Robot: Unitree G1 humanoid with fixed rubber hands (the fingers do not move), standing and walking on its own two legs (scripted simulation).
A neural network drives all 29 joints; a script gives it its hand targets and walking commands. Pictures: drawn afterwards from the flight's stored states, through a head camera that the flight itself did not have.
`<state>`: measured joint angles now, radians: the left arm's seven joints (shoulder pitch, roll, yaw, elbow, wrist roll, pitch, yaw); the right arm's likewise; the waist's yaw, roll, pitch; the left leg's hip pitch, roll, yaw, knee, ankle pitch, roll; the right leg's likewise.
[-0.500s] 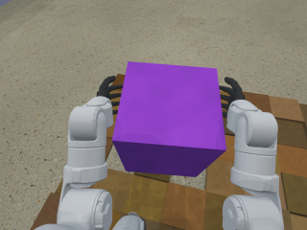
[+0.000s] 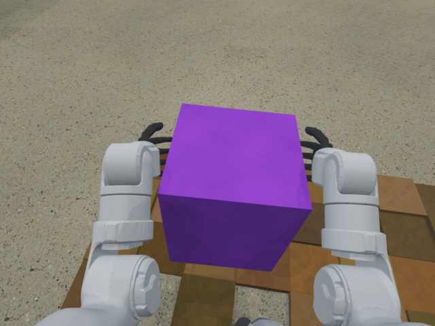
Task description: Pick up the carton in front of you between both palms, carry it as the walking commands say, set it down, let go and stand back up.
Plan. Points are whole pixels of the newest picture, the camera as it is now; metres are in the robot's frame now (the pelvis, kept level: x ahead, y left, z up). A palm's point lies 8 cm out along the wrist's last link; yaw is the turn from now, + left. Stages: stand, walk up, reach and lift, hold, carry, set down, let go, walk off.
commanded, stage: carry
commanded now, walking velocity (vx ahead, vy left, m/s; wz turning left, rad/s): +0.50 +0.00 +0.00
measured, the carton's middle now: (229, 192) +0.35 +0.00 +0.03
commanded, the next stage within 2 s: none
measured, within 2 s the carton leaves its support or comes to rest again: neither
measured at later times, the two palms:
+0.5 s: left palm (174, 61) +0.69 +0.14 +0.11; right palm (292, 68) +0.68 -0.16 +0.11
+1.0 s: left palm (192, 11) +0.99 +0.12 +0.12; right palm (282, 12) +1.02 -0.18 +0.11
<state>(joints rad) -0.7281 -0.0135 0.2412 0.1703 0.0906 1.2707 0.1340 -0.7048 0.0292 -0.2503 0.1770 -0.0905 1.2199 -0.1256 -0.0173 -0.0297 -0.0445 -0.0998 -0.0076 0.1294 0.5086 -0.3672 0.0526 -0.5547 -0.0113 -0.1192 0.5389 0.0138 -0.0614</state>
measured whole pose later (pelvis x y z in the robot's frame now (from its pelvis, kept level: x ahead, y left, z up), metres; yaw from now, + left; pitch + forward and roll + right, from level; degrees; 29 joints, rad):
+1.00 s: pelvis +0.64 -0.05 +0.00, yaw -1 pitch +6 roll +0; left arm -0.64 -0.02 0.20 0.06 0.05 1.20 0.14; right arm -0.66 0.02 -0.21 0.05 -0.08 1.22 -0.14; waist 0.10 0.02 -0.04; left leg -0.69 0.02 0.02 0.82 -0.16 0.02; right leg -0.22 0.04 -0.07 0.45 -0.34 -0.07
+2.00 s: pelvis +1.31 -0.09 -0.04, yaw -2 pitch +6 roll +1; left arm -0.76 -0.02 0.27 0.12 0.07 1.27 0.14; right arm -0.76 0.02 -0.24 0.10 -0.10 1.30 -0.13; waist 0.06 0.01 -0.04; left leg -0.77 0.05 0.05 0.89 -0.18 0.02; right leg -0.18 0.05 -0.09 0.43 -0.36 -0.10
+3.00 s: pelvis +1.95 -0.12 -0.03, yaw +0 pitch +4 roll +1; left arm -0.21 -0.14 0.12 -0.29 0.12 1.21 0.10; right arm -0.20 0.14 -0.11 -0.31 -0.14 1.24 -0.11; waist 0.01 0.01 -0.12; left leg -0.61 0.09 0.11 0.64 -0.10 -0.02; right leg -0.04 -0.02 -0.15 0.24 -0.28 -0.03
